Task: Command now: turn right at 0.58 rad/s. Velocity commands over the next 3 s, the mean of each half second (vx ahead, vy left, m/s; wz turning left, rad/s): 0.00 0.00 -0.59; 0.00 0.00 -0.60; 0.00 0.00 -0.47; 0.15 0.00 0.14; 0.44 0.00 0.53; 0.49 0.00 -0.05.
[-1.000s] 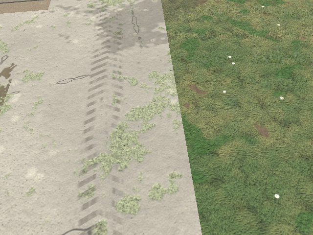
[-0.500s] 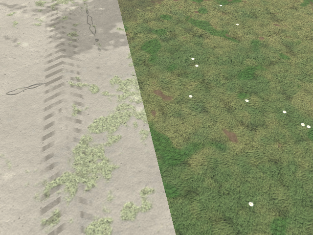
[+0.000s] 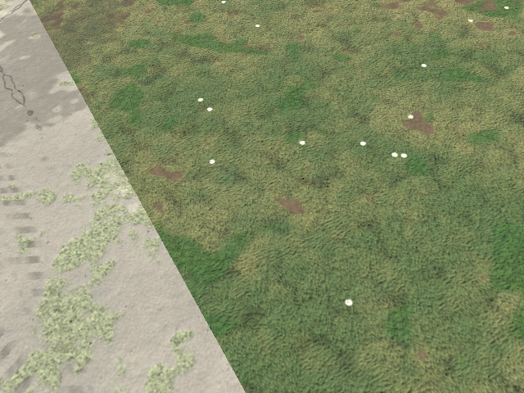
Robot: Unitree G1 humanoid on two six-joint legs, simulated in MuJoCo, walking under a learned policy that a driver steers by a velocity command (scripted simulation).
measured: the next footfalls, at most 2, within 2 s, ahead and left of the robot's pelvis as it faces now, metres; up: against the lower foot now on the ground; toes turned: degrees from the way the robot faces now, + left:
left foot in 0.20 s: +0.05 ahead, +0.12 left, +0.00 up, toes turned -11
right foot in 0.64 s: -0.03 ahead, -0.08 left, +0.00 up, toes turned -24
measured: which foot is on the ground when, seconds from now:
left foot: up 0.00-0.18, down 0.20-0.64, up 0.66-1.00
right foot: down 0.00-0.20, up 0.22-0.62, down 0.64-1.00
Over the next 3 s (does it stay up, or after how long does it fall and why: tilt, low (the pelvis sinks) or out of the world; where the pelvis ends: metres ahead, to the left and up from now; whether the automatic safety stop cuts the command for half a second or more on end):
stays up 0.53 -0.23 0.00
